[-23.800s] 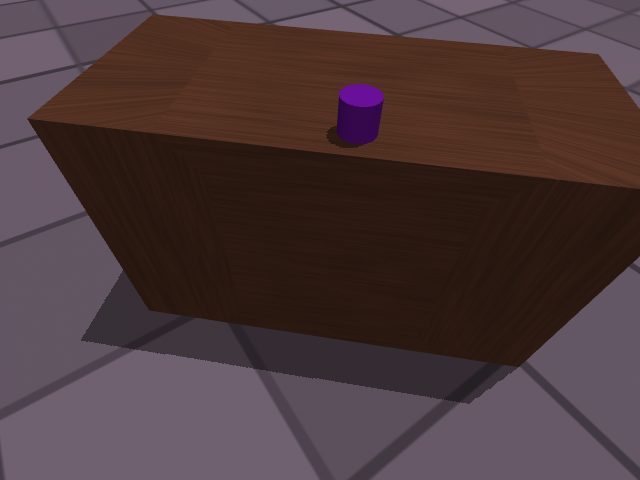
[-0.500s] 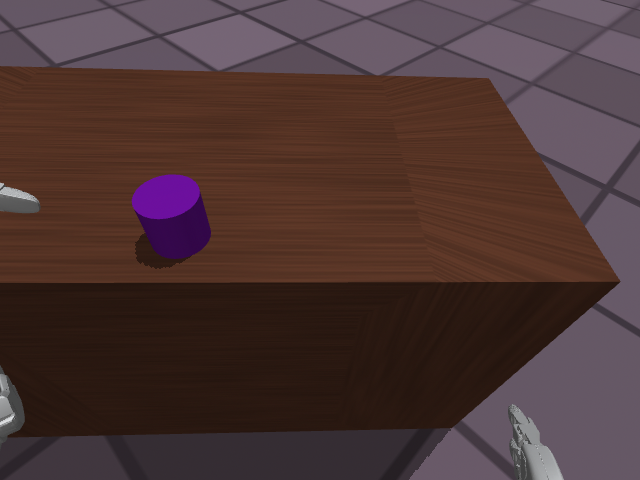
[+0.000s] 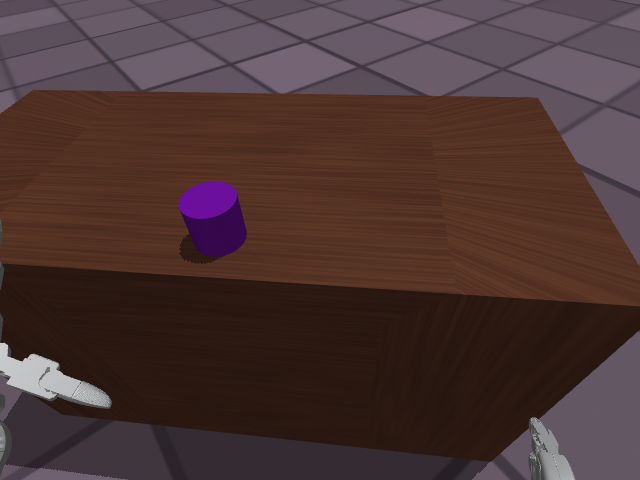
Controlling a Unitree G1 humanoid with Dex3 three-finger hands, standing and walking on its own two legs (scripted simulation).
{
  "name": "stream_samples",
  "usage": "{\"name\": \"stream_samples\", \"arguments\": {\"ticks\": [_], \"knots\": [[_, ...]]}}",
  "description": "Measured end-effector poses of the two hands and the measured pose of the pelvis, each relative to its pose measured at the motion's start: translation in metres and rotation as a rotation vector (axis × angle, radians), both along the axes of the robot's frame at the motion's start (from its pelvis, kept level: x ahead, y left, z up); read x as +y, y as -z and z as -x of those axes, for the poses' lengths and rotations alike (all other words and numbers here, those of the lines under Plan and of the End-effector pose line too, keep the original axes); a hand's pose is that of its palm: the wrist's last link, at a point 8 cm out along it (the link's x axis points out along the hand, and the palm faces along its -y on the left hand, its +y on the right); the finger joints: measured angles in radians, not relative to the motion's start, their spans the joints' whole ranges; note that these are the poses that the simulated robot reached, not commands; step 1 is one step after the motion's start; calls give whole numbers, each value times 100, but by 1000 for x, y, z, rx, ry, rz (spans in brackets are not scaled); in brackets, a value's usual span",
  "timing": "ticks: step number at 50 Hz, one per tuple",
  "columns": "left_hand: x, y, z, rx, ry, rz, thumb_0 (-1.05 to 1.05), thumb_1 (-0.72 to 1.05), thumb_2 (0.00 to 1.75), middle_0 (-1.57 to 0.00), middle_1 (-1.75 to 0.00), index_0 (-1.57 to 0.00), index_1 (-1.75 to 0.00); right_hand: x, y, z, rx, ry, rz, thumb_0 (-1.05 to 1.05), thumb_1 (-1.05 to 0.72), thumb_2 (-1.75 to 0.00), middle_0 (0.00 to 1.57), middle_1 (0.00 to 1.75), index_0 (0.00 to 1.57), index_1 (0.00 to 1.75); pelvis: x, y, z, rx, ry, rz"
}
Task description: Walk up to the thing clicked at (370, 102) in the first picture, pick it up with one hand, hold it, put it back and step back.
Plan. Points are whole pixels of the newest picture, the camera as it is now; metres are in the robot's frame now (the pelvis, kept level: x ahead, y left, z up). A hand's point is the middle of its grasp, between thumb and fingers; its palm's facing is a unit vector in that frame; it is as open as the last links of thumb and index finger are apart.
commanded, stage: sink last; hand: left
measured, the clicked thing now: (214, 219) +0.46 +0.22 +0.07
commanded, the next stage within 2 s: home in 0.32 s
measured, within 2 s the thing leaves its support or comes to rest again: neither
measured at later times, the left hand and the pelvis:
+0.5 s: hand (36, 348) +0.18 +0.27 +0.18, palm faces +0.44 -0.76 -0.47, open 17.6 cm; pelvis -0.02 -0.01 +0.00, yaw +0 degrees
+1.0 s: hand (183, 427) +0.18 +0.21 -0.04, palm faces +0.13 -0.96 -0.24, open 17.8 cm; pelvis +0.01 +0.01 +0.01, yaw +0 degrees
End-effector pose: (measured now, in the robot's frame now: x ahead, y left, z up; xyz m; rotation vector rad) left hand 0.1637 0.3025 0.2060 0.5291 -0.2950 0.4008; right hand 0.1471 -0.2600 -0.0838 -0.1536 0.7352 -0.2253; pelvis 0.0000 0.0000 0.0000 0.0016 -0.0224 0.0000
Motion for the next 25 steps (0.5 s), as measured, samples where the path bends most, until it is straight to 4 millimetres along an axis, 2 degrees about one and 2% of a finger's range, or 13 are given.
{"name": "stream_samples", "arguments": {"ticks": [5, 10, 18, 22, 25], "knots": [[-23, 1, 27, 17, 45, -18, -2, -54, 1, -7, -4, -7, -4, -5, -4, -4, -47, -3, -3, -1, 51, -6, 6, 5, 6, 5, -5, 0, 5, -19, -9, -4], [-33, -2, 36, -17, 66, -33, -2, -55, 2, -7, -4, -7, -4, -3, -4, 3, -58, -19, -13, -1, 51, -6, 6, 5, 6, 5, -10, -1, 11, -34, -19, -8], [-24, -4, 31, -36, 55, -58, -1, -57, 3, -7, -5, -7, -5, -7, -8, 17, -63, -3, -14, -1, 49, -7, 6, 5, 6, 5, -13, -3, 17, -45, -12, -9], [-11, -1, 31, -25, 27, -69, -1, -59, 4, -8, -5, -7, -6, -13, -10, 20, -59, 10, 4, -1, 48, -7, 6, 5, 6, 5, -12, -3, 16, -47, -8, -9], [3, 9, 29, 9, -10, -50, -1, -59, 4, -7, -5, -7, -6, -15, -13, 20, -55, 15, 18, -1, 45, -9, 7, 7, 7, 7, -9, -4, 15, -44, -6, -8]]}}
